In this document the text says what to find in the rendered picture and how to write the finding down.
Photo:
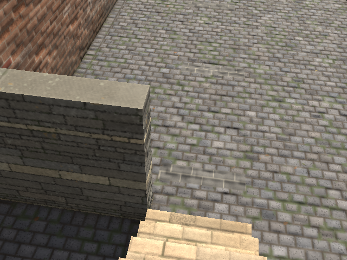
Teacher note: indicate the stairs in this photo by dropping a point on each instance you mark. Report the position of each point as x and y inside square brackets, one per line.
[175, 236]

